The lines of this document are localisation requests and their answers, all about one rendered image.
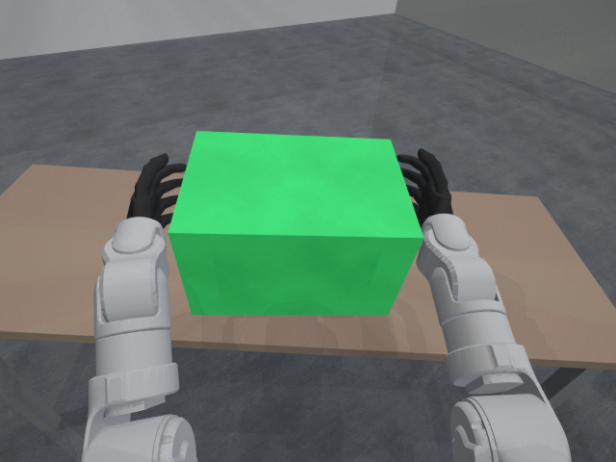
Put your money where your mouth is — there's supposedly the robot right hand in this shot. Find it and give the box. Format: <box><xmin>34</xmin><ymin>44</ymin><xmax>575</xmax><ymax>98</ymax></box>
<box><xmin>397</xmin><ymin>148</ymin><xmax>453</xmax><ymax>228</ymax></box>

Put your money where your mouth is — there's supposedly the robot left hand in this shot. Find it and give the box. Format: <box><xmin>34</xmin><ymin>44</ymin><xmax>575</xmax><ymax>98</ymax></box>
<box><xmin>127</xmin><ymin>153</ymin><xmax>187</xmax><ymax>229</ymax></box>

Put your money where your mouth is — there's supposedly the robot left forearm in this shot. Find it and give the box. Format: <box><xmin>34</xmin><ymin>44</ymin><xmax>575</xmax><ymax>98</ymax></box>
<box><xmin>81</xmin><ymin>217</ymin><xmax>179</xmax><ymax>462</ymax></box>

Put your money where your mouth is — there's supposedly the robot right forearm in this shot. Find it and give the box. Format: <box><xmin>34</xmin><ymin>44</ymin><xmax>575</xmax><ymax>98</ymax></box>
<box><xmin>416</xmin><ymin>214</ymin><xmax>572</xmax><ymax>462</ymax></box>

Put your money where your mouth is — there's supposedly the table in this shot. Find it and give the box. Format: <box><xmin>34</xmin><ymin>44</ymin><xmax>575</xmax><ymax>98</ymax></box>
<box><xmin>0</xmin><ymin>165</ymin><xmax>616</xmax><ymax>432</ymax></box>

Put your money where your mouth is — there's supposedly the left robot upper arm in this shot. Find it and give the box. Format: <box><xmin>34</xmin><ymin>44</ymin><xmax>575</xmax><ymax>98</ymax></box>
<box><xmin>84</xmin><ymin>414</ymin><xmax>197</xmax><ymax>462</ymax></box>

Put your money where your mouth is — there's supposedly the carton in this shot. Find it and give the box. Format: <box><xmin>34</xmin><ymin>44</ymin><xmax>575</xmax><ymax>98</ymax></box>
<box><xmin>168</xmin><ymin>131</ymin><xmax>424</xmax><ymax>315</ymax></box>

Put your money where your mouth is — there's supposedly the right robot upper arm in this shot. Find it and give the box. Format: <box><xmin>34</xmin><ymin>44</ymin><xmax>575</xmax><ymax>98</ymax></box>
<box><xmin>450</xmin><ymin>394</ymin><xmax>570</xmax><ymax>462</ymax></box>

